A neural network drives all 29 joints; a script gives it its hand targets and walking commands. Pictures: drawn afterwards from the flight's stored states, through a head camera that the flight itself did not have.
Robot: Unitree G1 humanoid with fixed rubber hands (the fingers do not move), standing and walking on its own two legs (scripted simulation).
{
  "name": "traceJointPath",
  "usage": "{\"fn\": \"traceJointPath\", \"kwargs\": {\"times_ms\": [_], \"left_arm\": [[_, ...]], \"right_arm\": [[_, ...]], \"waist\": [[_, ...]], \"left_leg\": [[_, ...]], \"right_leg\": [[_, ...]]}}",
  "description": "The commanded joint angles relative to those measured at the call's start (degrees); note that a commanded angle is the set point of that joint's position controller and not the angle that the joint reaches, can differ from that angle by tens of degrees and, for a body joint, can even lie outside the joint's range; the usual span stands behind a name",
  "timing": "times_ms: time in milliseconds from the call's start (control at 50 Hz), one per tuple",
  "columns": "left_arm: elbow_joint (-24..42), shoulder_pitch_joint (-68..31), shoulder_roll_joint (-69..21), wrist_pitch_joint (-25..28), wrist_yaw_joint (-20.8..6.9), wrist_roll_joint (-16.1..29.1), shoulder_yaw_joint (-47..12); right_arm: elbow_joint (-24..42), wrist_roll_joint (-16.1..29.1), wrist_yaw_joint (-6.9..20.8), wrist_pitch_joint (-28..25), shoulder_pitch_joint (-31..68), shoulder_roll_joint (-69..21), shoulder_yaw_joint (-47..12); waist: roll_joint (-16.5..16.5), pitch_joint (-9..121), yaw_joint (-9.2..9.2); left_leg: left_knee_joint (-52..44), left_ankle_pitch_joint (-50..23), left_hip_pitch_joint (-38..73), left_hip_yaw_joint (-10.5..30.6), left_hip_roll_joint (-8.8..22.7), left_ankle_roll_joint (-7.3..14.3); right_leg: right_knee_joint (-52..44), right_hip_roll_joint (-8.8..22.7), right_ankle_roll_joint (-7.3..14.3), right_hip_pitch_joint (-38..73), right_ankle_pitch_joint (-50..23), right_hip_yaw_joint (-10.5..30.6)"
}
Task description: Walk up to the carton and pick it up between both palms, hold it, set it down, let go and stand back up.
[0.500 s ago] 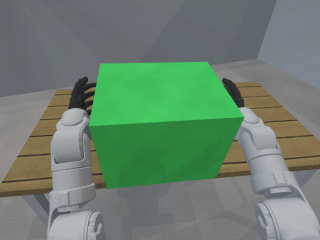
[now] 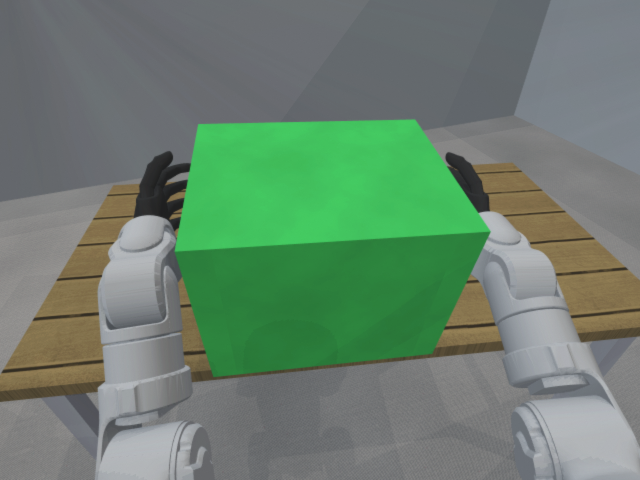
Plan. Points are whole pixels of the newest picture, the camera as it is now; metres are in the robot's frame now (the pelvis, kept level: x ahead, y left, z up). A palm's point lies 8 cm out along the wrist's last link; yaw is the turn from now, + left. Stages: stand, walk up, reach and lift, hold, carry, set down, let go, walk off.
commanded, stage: hold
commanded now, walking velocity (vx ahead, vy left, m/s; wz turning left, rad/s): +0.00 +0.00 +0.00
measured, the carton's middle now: (318, 242) +0.35 +0.00 +0.18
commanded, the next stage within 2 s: none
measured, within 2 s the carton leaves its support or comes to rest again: neither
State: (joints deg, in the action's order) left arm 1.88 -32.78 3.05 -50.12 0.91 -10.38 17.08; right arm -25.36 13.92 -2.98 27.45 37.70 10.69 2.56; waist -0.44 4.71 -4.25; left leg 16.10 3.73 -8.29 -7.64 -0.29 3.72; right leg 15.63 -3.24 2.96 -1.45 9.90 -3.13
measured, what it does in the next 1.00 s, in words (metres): stands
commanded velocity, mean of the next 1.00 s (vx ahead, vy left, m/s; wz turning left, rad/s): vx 0.00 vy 0.00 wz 0.00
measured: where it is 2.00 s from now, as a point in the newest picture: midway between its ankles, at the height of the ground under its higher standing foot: outside the picture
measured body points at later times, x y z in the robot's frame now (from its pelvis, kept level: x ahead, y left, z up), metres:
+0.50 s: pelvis +0.00 -0.01 +0.00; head -0.07 +0.01 +0.44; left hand +0.35 +0.19 +0.23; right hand +0.37 -0.18 +0.21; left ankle +0.07 +0.08 -0.75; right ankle -0.01 -0.08 -0.75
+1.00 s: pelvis +0.00 +0.00 +0.00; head -0.06 +0.01 +0.45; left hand +0.36 +0.19 +0.23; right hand +0.37 -0.18 +0.21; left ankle +0.07 +0.08 -0.75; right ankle -0.01 -0.08 -0.75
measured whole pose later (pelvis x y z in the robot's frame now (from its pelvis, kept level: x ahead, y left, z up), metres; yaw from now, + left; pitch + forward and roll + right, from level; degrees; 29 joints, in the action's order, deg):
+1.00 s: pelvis +0.00 +0.00 +0.00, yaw +0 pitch -5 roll -1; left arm 0.1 -33.5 3.5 -49.1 -0.7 -10.9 18.1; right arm -25.9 14.1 -4.1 27.5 38.0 10.3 2.2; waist -0.8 4.3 -4.3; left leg 16.0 3.5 -8.0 -7.5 -0.2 3.6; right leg 15.8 -3.3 3.1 -1.3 9.9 -3.2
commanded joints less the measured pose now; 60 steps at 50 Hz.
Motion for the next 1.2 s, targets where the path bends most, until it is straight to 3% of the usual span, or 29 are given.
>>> {"fn": "traceJointPath", "kwargs": {"times_ms": [0,40,60,140,300,320,340,360,380,420,440,500,540,640,680,740,840,940,980,1080,1120,1140,1160,1180], "left_arm": [[10.0,-37.4,-21.9,4.5,-9.4,11.2,-25.8],[8.1,-37.4,-20.8,4.3,-9.6,10.9,-24.8],[7.9,-36.6,-20.9,4.2,-9.8,10.5,-24.6],[8.8,-38.7,-21.7,4.2,-9.9,10.9,-25.9],[7.8,-36.8,-20.5,5.2,-10.4,10.4,-24.2],[8.2,-37.7,-20.4,5.3,-10.5,10.5,-23.7],[8.9,-38.2,-20.8,5.2,-10.5,10.6,-24.6],[6.0,-38.0,-20.7,4.8,-10.7,10.2,-23.7],[7.2,-40.6,-21.0,5.2,-10.6,10.1,-23.8],[9.2,-39.0,-22.0,5.2,-10.3,11.2,-25.8],[7.4,-38.9,-20.8,5.0,-10.4,10.7,-24.8],[8.6,-39.5,-21.4,5.3,-10.3,10.8,-26.0],[5.7,-40.2,-21.4,5.0,-10.3,10.6,-25.1],[8.2,-39.8,-21.2,5.9,-9.8,11.3,-25.4],[5.9,-38.9,-21.6,5.4,-9.9,10.6,-25.1],[8.7,-39.0,-21.8,5.6,-9.8,11.1,-26.1],[8.2,-38.7,-21.2,5.3,-9.6,10.3,-25.2],[7.8,-39.1,-21.2,5.3,-9.6,10.9,-25.5],[8.3,-37.0,-21.8,5.1,-9.4,11.0,-25.7],[10.0,-36.5,-21.9,5.1,-9.3,11.4,-26.7],[8.3,-37.4,-21.3,4.8,-9.5,10.9,-25.7],[10.8,-37.9,-22.5,5.1,-9.3,12.0,-27.5],[11.6,-37.7,-22.0,5.1,-9.1,11.6,-27.6],[11.2,-37.9,-21.4,5.0,-9.0,11.6,-26.9]], "right_arm": [[20.7,6.7,6.8,-4.2,44.8,-25.3,-16.9],[20.7,6.9,6.3,-3.9,46.3,-24.6,-17.0],[19.3,6.7,6.1,-3.3,44.5,-24.4,-16.8],[17.7,6.2,6.9,-3.3,44.0,-23.0,-14.5],[21.5,6.4,5.3,-3.6,44.3,-25.8,-17.5],[20.8,6.7,5.2,-3.4,44.8,-25.8,-17.6],[20.0,7.0,5.3,-3.1,43.8,-25.5,-17.3],[20.6,6.2,5.3,-3.2,46.0,-25.1,-16.6],[18.3,5.9,5.6,-3.1,45.4,-25.4,-15.6],[20.8,6.4,5.8,-3.8,44.6,-25.5,-16.6],[20.9,6.4,5.6,-3.7,45.7,-25.5,-16.9],[19.6,6.4,5.6,-3.5,44.5,-25.6,-16.4],[18.4,5.3,6.3,-3.5,46.6,-24.9,-14.7],[19.8,5.9,6.2,-4.2,45.6,-25.7,-16.2],[18.1,5.7,6.2,-3.9,45.0,-24.8,-15.6],[20.2,6.0,6.2,-4.3,45.1,-25.5,-16.4],[18.2,6.6,6.5,-4.0,43.9,-24.8,-16.2],[19.0,6.3,6.7,-4.3,45.3,-24.8,-16.1],[21.6,6.6,6.6,-4.8,45.8,-24.7,-17.1],[22.5,7.0,6.3,-4.5,44.3,-23.9,-17.0],[20.2,6.6,6.4,-3.8,44.6,-22.6,-15.5],[21.2,6.5,6.8,-4.1,43.8,-23.1,-15.5],[20.9,6.7,7.0,-4.0,42.9,-23.2,-15.5],[20.2,6.6,7.0,-3.7,42.3,-23.6,-15.7]], "waist": [[0.4,24.2,-0.01],[-0.2,23.3,0.53],[-0.2,21.9,-0.09],[2.9,20.4,-1.00],[0.1,23.8,0.37],[0.1,23.1,0.72],[1.3,22.2,-0.09],[0.3,20.7,0.41],[1.9,19.9,0.07],[2.4,23.5,-0.61],[1.4,22.4,0.17],[2.8,22.7,-0.73],[2.3,20.2,-0.39],[1.0,24.5,-0.38],[2.0,22.2,-0.59],[2.1,24.0,-0.60],[2.9,22.0,-0.14],[1.4,22.7,-0.12],[1.1,24.6,0.28],[1.9,24.2,-0.46],[2.0,21.6,-0.31],[2.9,23.7,-1.22],[3.7,22.8,-0.93],[2.6,22.5,-1.07]], "left_leg": [[1.7,-7.0,22.5,7.0,1.8,-1.8],[1.8,-6.9,22.2,6.9,1.6,-1.5],[1.3,-6.4,22.2,7.0,1.7,-1.6],[0.7,-4.1,22.6,7.5,2.2,-3.0],[2.1,-7.1,22.4,6.9,1.0,-1.3],[1.8,-6.7,21.3,7.0,1.0,-1.3],[1.6,-6.8,21.7,7.1,1.2,-1.9],[1.0,-3.9,20.9,6.9,1.2,-1.5],[0.5,-2.8,20.4,6.9,1.4,-1.8],[1.7,-6.3,22.7,7.1,1.6,-2.3],[1.9,-5.7,22.5,7.0,1.4,-1.8],[1.4,-4.8,22.7,7.1,1.6,-2.3],[0.1,-0.3,21.0,7.2,2.0,-2.0],[1.6,-5.2,23.5,7.3,1.8,-1.7],[0.9,-3.5,22.8,7.4,1.8,-2.1],[1.6,-6.0,23.0,7.3,1.8,-2.3],[1.4,-6.0,23.3,7.5,2.1,-2.5],[1.0,-4.2,22.6,7.2,2.0,-1.9],[2.0,-7.2,23.6,7.2,1.8,-1.8],[2.3,-8.6,24.8,7.5,2.1,-2.7],[1.2,-4.9,23.5,7.6,2.2,-2.9],[1.3,-5.2,24.1,7.9,2.6,-3.2],[1.5,-6.2,24.5,7.9,2.6,-3.4],[1.5,-6.4,24.2,7.7,2.4,-3.1]], "right_leg": [[-4.2,1.9,-3.4,-9.6,-10.7,2.8],[-4.3,1.9,-3.6,-9.8,-10.7,2.9],[-4.3,1.9,-3.6,-9.8,-10.6,2.9],[-5.0,2.2,-2.8,-12.3,-6.0,2.7],[-3.8,2.6,-4.6,-8.5,-13.9,3.3],[-3.7,2.5,-4.7,-8.5,-13.4,3.2],[-3.8,2.4,-4.2,-8.7,-12.6,3.0],[-4.7,2.5,-4.2,-10.1,-9.4,3.0],[-4.8,2.9,-4.1,-11.7,-7.1,3.1],[-4.2,2.5,-3.8,-10.6,-10.5,3.0],[-4.7,2.8,-4.1,-10.9,-10.4,3.3],[-4.2,2.3,-3.8,-10.7,-9.3,2.7],[-5.4,2.3,-3.2,-12.7,-3.2,2.5],[-4.4,2.2,-3.9,-11.4,-8.6,2.8],[-4.7,2.4,-3.7,-11.9,-7.5,2.8],[-4.1,1.9,-3.5,-10.3,-9.3,2.4],[-4.4,2.2,-3.2,-11.2,-8.8,2.7],[-4.7,2.1,-3.3,-11.3,-7.4,2.9],[-4.2,1.9,-3.5,-10.3,-10.6,2.7],[-4.2,1.5,-3.2,-10.4,-12.1,2.6],[-4.9,1.4,-3.0,-11.9,-7.6,2.2],[-4.5,1.3,-2.8,-12.0,-7.7,2.1],[-4.6,1.5,-2.6,-11.9,-8.4,2.3],[-4.6,1.6,-2.9,-11.7,-8.7,2.4]]}}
